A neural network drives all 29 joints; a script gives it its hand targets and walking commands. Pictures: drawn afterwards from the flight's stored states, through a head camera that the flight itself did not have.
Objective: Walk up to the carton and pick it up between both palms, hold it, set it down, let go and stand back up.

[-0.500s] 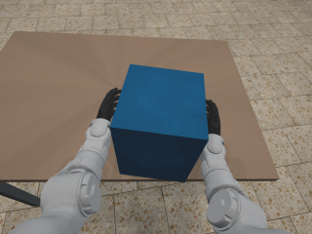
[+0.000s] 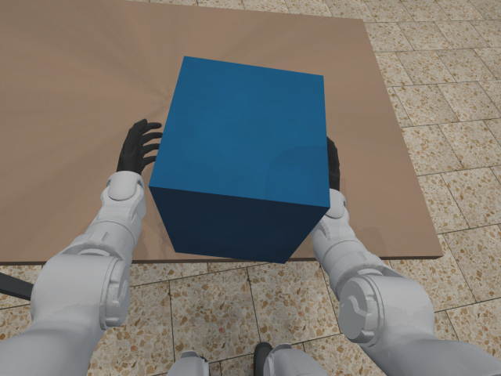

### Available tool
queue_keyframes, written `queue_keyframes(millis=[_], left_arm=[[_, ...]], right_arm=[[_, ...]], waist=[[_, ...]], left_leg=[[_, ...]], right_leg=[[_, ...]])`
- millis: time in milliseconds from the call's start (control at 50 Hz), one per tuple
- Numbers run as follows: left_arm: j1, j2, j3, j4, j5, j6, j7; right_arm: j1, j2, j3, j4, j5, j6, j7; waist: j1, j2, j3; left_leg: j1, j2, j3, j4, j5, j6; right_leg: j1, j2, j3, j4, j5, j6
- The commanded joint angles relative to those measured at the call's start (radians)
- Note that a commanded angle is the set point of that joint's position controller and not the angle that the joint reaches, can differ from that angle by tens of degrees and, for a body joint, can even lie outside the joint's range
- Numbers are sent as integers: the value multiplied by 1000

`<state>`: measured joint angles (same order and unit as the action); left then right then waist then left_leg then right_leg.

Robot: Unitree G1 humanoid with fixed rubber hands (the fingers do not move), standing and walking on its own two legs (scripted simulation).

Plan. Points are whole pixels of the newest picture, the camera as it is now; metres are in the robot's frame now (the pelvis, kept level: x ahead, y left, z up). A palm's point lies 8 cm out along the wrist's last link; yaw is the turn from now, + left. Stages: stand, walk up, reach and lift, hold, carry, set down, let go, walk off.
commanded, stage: set down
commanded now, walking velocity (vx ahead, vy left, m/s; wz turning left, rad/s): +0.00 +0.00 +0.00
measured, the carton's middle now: (241, 173) +0.42 -0.01 +0.03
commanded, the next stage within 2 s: none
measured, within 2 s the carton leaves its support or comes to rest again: neither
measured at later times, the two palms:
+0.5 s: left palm (119, 186) +0.40 +0.18 +0.03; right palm (337, 229) +0.32 -0.16 +0.00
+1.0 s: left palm (98, 217) +0.35 +0.21 +0.02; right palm (351, 248) +0.29 -0.17 +0.01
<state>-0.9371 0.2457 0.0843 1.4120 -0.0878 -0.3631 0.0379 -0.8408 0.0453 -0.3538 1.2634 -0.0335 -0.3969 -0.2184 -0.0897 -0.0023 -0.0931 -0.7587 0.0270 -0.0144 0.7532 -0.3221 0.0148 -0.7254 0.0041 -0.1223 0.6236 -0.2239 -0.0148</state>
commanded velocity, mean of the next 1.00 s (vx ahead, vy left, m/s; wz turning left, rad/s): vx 0.00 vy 0.00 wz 0.00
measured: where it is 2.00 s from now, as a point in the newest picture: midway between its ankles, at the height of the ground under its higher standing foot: outside the picture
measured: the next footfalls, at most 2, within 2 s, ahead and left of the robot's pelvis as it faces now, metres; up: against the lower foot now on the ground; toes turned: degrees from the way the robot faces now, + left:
none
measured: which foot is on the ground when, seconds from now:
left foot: down 0.00-1.00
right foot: down 0.00-1.00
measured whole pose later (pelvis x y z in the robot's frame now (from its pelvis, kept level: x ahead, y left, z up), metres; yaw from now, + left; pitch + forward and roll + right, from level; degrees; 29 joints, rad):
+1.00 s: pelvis -0.03 +0.00 +0.00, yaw +0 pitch +14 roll -3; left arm -0.49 0.33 0.01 0.86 -0.17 -0.14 -0.07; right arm -0.31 0.04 -0.02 0.72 0.18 -0.26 -0.30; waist -0.09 0.00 -0.15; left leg -0.70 0.03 -0.01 0.72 -0.28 0.02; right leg -0.66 0.01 -0.12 0.57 -0.17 -0.02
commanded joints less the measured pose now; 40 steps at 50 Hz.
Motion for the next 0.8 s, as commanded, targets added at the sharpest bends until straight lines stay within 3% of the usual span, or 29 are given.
queue_keyframes(millis=[0, 20, 40, 60, 120, 160, 200, 220, 240, 260, 300, 320, 340, 360, 400, 420, 440, 460, 480, 500, 520, 560, 640, 660, 700, 720, 740, 760, 780], left_arm=[[-600, 196, -167, -197, -123, -58, -14], [-544, 154, -206, -171, -122, -52, -14], [-513, 175, -176, -287, -131, -64, -14], [-580, 222, -159, -251, -129, -64, -14], [-415, 150, -132, -273, -92, -44, -35], [-420, 152, -153, -290, -95, -28, -34], [-343, 186, -129, -309, -87, -32, -40], [-378, 164, -157, -284, -103, -25, -51], [-329, 190, -114, -323, -79, -11, -50], [-275, 148, -116, -303, -56, 5, -57], [-316, 184, -78, -252, -44, 28, -65], [-186, 154, -102, -341, -57, 24, -71], [-285, 183, -113, -338, -46, 29, -69], [-253, 199, -93, -370, -76, 17, -61], [-312, 153, -168, -405, -105, 26, -54], [-335, 205, -152, -307, -133, 24, -50], [-322, 210, -181, -305, -173, 24, -47], [-319, 202, -196, -320, -159, 18, -45], [-286, 210, -215, -345, -176, 28, -42], [-350, 208, -243, -305, -184, 24, -43], [-329, 211, -267, -350, -211, 22, -41], [-214, 231, -217, -417, -172, 22, -40], [-167, 226, -216, -445, -184, 42, -58], [-248, 246, -240, -501, -200, 31, -52], [-245, 265, -242, -529, -227, 22, -51], [-92, 272, -217, -449, -199, 46, -64], [-31, 256, -195, -500, -190, 57, -74], [-41, 292, -160, -674, -159, 68, -72], [21, 264, -155, -699, -132, 86, -87]], right_arm=[[-452, -223, 29, -93, 13, -30, -5], [-427, -208, 17, -68, 23, -31, -10], [-394, -246, 34, -124, 34, -56, -12], [-463, -249, 45, -118, 39, -47, -15], [-332, -193, 99, -111, 60, -76, -30], [-324, -207, 100, -141, 77, -76, -30], [-261, -221, 148, -206, 99, -99, -30], [-291, -224, 118, -165, 83, -105, -31], [-249, -244, 137, -190, 112, -114, -33], [-189, -238, 144, -121, 105, -118, -37], [-236, -227, 167, -151, 128, -110, -44], [-130, -204, 206, -281, 150, -139, -41], [-199, -228, 156, -248, 145, -117, -49], [-209, -205, 195, -320, 146, -124, -41], [-257, -241, 150, -360, 149, -96, -35], [-315, -238, 172, -340, 145, -56, -23], [-253, -224, 197, -392, 152, -41, -25], [-249, -246, 185, -353, 147, -10, -26], [-229, -228, 192, -431, 155, -6, -30], [-269, -239, 156, -398, 139, 14, -33], [-239, -225, 172, -413, 149, 30, -31], [-124, -198, 206, -413, 159, 39, -32], [-90, -203, 218, -446, 185, 52, -39], [-159, -206, 188, -513, 163, 60, -45], [-167, -200, 180, -532, 161, 68, -46], [-23, -147, 251, -492, 168, 89, -41], [25, -152, 280, -567, 188, 83, -53], [40, -147, 286, -616, 199, 78, -63], [101, -123, 299, -578, 192, 63, -68]], waist=[[-125, 239, -1094], [-145, 253, -1044], [-127, 268, -1159], [-115, 269, -1155], [-82, 247, -1068], [-104, 278, -1025], [-54, 244, -1020], [-109, 226, -962], [-54, 273, -1012], [-84, 266, -958], [-32, 241, -837], [-44, 190, -902], [-66, 236, -873], [-26, 186, -901], [-65, 268, -898], [-17, 208, -798], [-30, 171, -764], [-34, 222, -731], [-41, 207, -788], [-85, 219, -715], [-67, 253, -725], [-34, 251, -717], [-45, 217, -660], [-43, 267, -738], [-57, 255, -748], [-29, 185, -636], [-19, 192, -677], [-5, 237, -753], [-19, 232, -681]], left_leg=[[443, -6, -14, 45, 612, -130], [451, -8, -22, 39, 632, -138], [506, -4, -22, 43, 712, -149], [459, -12, -12, 64, 694, -142], [481, -26, -10, 26, 679, -142], [481, -31, -15, 16, 619, -139], [507, -30, -8, 42, 703, -150], [513, -24, -17, 31, 719, -157], [558, -25, -17, 33, 774, -161], [592, -14, -26, 13, 815, -166], [504, -32, -10, -10, 619, -151], [519, -40, -4, -17, 641, -141], [498, -42, -7, -28, 558, -141], [461, -40, 2, -25, 509, -126], [468, -35, -18, -47, 394, -131], [388, -30, -8, -67, 233, -112], [335, -27, -15, -115, 95, -79], [300, 1, -49, -172, 6, -61], [277, -6, -25, -161, 2, -58], [258, 5, -50, -181, -74, -59], [257, 7, -54, -186, -103, -63], [309, 17, -51, -194, -49, -63], [345, 7, -38, -192, -5, -63], [322, 15, -52, -201, -68, -65], [290, 7, -39, -173, -45, -68], [291, 0, -23, -185, -46, -53], [304, -8, -24, -184, 25, -46], [380, -11, -17, -172, 110, -62], [456, -12, -10, -175, 170, -80]], right_leg=[[155, 38, 42, -13, 409, -12], [137, 34, 49, -15, 438, -13], [189, 43, 47, -12, 494, -7], [189, 40, 52, 9, 490, -3], [214, 52, 53, -18, 500, 7], [197, 52, 60, -26, 448, 2], [211, 56, 62, -23, 510, 16], [221, 61, 55, -36, 504, 17], [217, 68, 45, -32, 513, 18], [223, 74, 44, -51, 547, 9], [180, 52, 61, -77, 393, 6], [275, 59, 49, -61, 494, 15], [218, 63, 49, -64, 402, 11], [248, 64, 56, -63, 391, 17], [201, 65, 43, -50, 286, -1], [151, 53, 49, -60, 141, 9], [207, 53, 55, -62, 103, 21], [265, 70, 40, -1, 120, 20], [305, 61, 46, -2, 133, 25], [254, 64, 32, 17, 84, 19], [258, 59, 42, 15, 69, 18], [309, 63, 42, 23, 132, 25], [320, 58, 46, -33, 88, 23], [332, 61, 41, -15, 67, 26], [321, 48, 45, 8, 68, 25], [351, 44, 62, -24, 59, 30], [401, 48, 68, -13, 134, 30], [443, 46, 72, -25, 195, 32], [438, 47, 76, -67, 209, 19]])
